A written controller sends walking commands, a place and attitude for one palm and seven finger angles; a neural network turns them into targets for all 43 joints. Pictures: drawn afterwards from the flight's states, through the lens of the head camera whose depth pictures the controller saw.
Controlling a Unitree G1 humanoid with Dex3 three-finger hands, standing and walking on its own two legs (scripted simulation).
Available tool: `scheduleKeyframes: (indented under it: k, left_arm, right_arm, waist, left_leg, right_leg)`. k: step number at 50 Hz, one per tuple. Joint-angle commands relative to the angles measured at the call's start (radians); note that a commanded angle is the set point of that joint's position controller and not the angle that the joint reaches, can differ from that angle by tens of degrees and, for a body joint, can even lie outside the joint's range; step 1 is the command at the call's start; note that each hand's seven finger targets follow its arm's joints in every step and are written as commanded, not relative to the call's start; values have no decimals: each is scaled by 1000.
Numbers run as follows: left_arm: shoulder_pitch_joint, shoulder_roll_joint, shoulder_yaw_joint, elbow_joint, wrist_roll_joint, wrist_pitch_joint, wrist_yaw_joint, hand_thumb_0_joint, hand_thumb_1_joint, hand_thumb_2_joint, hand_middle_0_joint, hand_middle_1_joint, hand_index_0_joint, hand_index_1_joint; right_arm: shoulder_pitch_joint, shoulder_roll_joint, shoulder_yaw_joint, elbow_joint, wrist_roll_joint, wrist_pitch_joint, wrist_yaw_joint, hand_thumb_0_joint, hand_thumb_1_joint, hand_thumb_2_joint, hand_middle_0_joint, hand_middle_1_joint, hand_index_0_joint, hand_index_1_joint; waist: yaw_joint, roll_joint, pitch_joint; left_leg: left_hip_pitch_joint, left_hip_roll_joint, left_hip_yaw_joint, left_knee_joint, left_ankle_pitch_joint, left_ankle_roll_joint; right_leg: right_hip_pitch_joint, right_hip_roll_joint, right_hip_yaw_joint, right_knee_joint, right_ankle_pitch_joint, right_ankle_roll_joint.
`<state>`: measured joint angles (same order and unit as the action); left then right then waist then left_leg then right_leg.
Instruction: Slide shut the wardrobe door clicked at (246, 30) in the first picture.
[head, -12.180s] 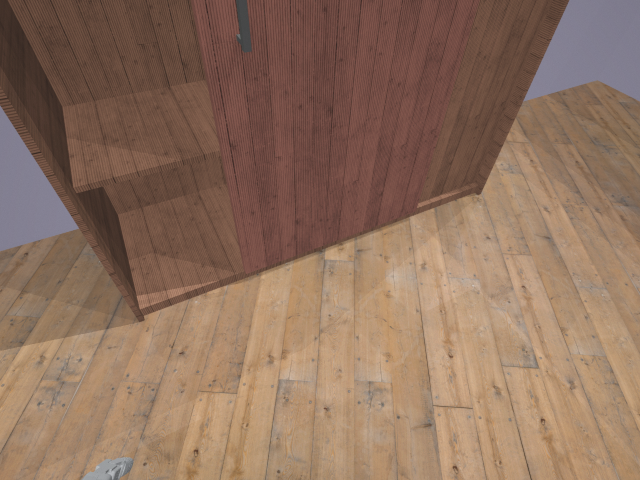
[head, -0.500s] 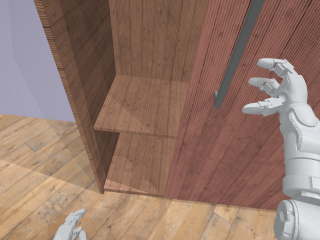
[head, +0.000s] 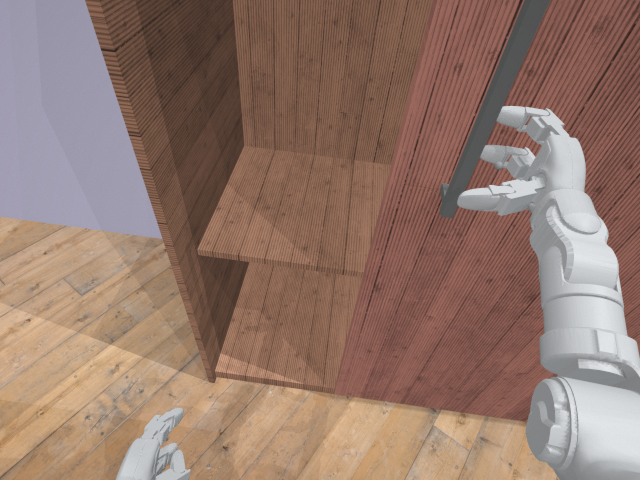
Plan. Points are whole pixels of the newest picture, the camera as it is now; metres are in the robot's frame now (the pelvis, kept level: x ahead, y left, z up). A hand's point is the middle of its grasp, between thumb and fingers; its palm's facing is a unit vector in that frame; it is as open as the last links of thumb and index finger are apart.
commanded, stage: feel for the door with the fingertips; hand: right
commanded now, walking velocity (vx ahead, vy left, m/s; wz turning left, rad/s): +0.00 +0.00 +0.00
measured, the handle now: (487, 102) +0.49 -0.14 +0.27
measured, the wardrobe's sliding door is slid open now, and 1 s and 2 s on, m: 0.38 0.38 0.38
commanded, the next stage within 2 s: slide the fingers in behind the handle in 0.44 s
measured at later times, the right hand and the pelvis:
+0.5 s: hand (495, 160) +0.44 -0.16 +0.22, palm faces +0.09 +1.00 -0.03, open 14.0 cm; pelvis +0.00 +0.00 +0.00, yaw -1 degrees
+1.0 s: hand (495, 170) +0.43 -0.16 +0.21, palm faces +0.07 +1.00 -0.01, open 14.0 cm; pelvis -0.01 +0.00 +0.00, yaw +0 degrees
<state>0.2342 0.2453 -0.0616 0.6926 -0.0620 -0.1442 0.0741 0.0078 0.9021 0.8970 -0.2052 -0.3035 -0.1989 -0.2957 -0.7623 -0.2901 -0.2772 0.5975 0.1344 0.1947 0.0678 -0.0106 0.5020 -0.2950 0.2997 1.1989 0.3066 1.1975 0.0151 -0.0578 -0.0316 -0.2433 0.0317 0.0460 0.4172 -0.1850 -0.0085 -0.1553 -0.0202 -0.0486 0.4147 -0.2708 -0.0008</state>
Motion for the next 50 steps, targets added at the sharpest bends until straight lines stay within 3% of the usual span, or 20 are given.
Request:
scheduleKeyframes:
  k: [1, 6, 7, 10, 13, 16, 17, 19, 21, 23, 25, 28, 33, 36, 37, 41, 44, 46, 48, 50]
  left_arm:
    - [-62, 121, 48, -133, -1, -43, 7, 0, 900, 900, -200, -300, -200, -300]
    - [-41, 130, 50, -107, -3, -47, 14, 0, 900, 900, -200, -300, -200, -300]
    - [-30, 132, 52, -105, -1, -49, 13, 0, 900, 900, -200, -300, -200, -300]
    - [-27, 126, 54, -109, 4, -59, 9, 0, 900, 900, -200, -300, -200, -300]
    - [-19, 129, 56, -104, 8, -58, 2, 0, 900, 900, -200, -300, -200, -300]
    - [-24, 135, 56, -100, 4, -53, 3, 0, 900, 900, -200, -300, -200, -300]
    - [-27, 129, 55, -102, 2, -56, 3, 0, 900, 900, -200, -300, -200, -300]
    - [-23, 128, 55, -100, 3, -57, 2, 0, 900, 900, -200, -300, -200, -300]
    - [-11, 135, 55, -88, 5, -53, 5, 0, 900, 900, -200, -300, -200, -300]
    - [-11, 131, 54, -88, 3, -54, 7, 0, 900, 900, -200, -300, -200, -300]
    - [-9, 125, 51, -86, 1, -61, 6, 0, 900, 900, -200, -300, -200, -300]
    - [8, 133, 54, -72, 4, -63, 8, 0, 900, 900, -200, -300, -200, -300]
    - [12, 133, 51, -75, 5, -68, 9, 0, 900, 900, -200, -300, -200, -300]
    - [6, 136, 53, -93, 6, -67, 4, 0, 900, 900, -200, -300, -200, -300]
    - [-2, 130, 51, -101, 4, -70, 1, 0, 900, 900, -200, -300, -200, -300]
    - [-16, 132, 54, -114, 0, -69, -1, 0, 900, 900, -200, -300, -200, -300]
    - [-37, 126, 51, -126, -3, -72, -4, 0, 900, 900, -200, -300, -200, -300]
    - [-41, 131, 54, -124, -3, -68, -3, 0, 900, 900, -200, -300, -200, -300]
    - [-43, 130, 52, -118, -3, -66, 3, 0, 900, 900, -200, -300, -200, -300]
    - [-51, 125, 51, -121, -3, -68, 6, 0, 900, 900, -200, -300, -200, -300]
  right_arm:
    - [-480, -205, -18, -217, 18, -80, 23, 0, 500, -300, 300, 1200, 300, 1200]
    - [-571, -189, 8, -163, 22, -71, 20, 0, 500, -300, 300, 1200, 300, 1200]
    - [-599, -218, -10, -175, 20, -80, 14, 0, 500, -300, 300, 1200, 300, 1200]
    - [-613, -203, -4, -215, 18, -111, 9, 0, 500, -300, 300, 1200, 300, 1200]
    - [-560, -217, -30, -181, 19, -121, 5, 0, 500, -300, 300, 1200, 300, 1200]
    - [-570, -212, -15, -166, 15, -123, 7, 0, 500, -300, 300, 1200, 300, 1200]
    - [-609, -193, 9, -183, 12, -128, 8, 0, 500, -300, 300, 1200, 300, 1200]
    - [-607, -192, 7, -172, 5, -129, 0, 0, 500, -300, 300, 1200, 300, 1200]
    - [-607, -213, -14, -112, 6, -121, -6, 0, 500, -300, 300, 1200, 300, 1200]
    - [-633, -203, -5, -97, 6, -124, -7, 0, 500, -300, 300, 1200, 300, 1200]
    - [-683, -140, 60, -97, -2, -134, -5, 0, 500, -300, 300, 1200, 300, 1200]
    - [-670, -178, 11, -33, 8, -143, -11, 0, 500, -300, 300, 1200, 300, 1200]
    - [-670, -212, -6, -12, 0, -169, 0, 0, 500, -300, 300, 1200, 300, 1200]
    - [-603, -263, -54, -32, -1, -178, 10, 0, 500, -300, 300, 1200, 300, 1200]
    - [-620, -225, -23, -71, 7, -182, 17, 0, 500, -300, 300, 1200, 300, 1200]
    - [-544, -228, -33, -100, 13, -169, 25, 0, 500, -300, 300, 1200, 300, 1200]
    - [-533, -190, -6, -165, 19, -150, 22, 0, 500, -300, 300, 1200, 300, 1200]
    - [-508, -210, -26, -184, 22, -133, 11, 0, 500, -300, 300, 1200, 300, 1200]
    - [-533, -224, -36, -182, 22, -117, 1, 0, 500, -300, 300, 1200, 300, 1200]
    - [-568, -191, -1, -218, 19, -113, -5, 0, 500, -300, 300, 1200, 300, 1200]
  waist:
    - [-1, 73, -312]
    - [19, 40, -262]
    - [21, 44, -295]
    - [14, 39, -359]
    - [0, 57, -348]
    - [8, 88, -304]
    - [16, 34, -294]
    - [14, 32, -301]
    - [14, 69, -283]
    - [20, 73, -281]
    - [38, 31, -276]
    - [31, 105, -286]
    - [25, 81, -285]
    - [-2, 84, -321]
    - [8, 65, -328]
    - [-4, 89, -291]
    - [-4, 37, -281]
    - [-10, 65, -276]
    - [0, 71, -268]
    - [7, 54, -278]
  left_leg:
    - [196, -16, -3, -5, 326, 36]
    - [126, -17, -3, -22, 233, 37]
    - [138, -18, -4, -21, 235, 36]
    - [171, -20, -2, -1, 294, 39]
    - [185, -20, -1, 4, 316, 39]
    - [173, -20, 1, -5, 301, 38]
    - [154, -18, -3, -8, 285, 38]
    - [144, -21, -1, -4, 275, 40]
    - [142, -20, 1, -11, 252, 40]
    - [131, -21, -3, -15, 225, 36]
    - [100, -20, 0, -13, 211, 39]
    - [111, -22, -1, -14, 202, 36]
    - [119, -16, -9, -15, 189, 37]
    - [168, -16, -11, -8, 230, 40]
    - [166, -15, -13, -7, 248, 38]
    - [160, -18, -7, -14, 223, 38]
    - [145, -18, -6, -16, 211, 39]
    - [150, -19, -6, -22, 193, 38]
    - [135, -21, -8, -30, 165, 33]
    - [131, -20, -10, -28, 173, 33]
  right_leg:
    - [34, 7, 23, -29, 322, -29]
    - [28, 11, 30, -31, 250, -30]
    - [35, 12, 35, -31, 254, -30]
    - [64, 12, 38, -23, 316, -26]
    - [49, 10, 36, -24, 335, -25]
    - [31, 7, 31, -29, 315, -30]
    - [38, 8, 30, -32, 301, -27]
    - [46, 8, 35, -29, 300, -27]
    - [24, 7, 38, -31, 277, -26]
    - [19, 8, 36, -37, 245, -28]
    - [37, 8, 42, -34, 243, -24]
    - [21, 7, 45, -34, 226, -28]
    - [2, 10, 40, -36, 205, -31]
    - [-7, 11, 35, -34, 239, -30]
    - [8, 12, 31, -33, 249, -32]
    - [-1, 4, 32, -40, 234, -32]
    - [13, 7, 32, -46, 229, -28]
    - [6, 5, 33, -46, 220, -30]
    - [4, 6, 31, -49, 191, -31]
    - [20, 7, 30, -47, 200, -32]
